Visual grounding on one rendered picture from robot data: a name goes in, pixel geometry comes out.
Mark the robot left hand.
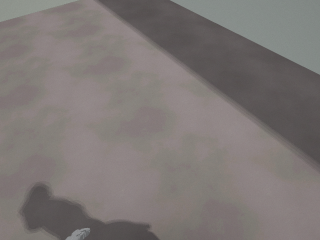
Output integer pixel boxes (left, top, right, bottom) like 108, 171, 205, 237
66, 228, 90, 240

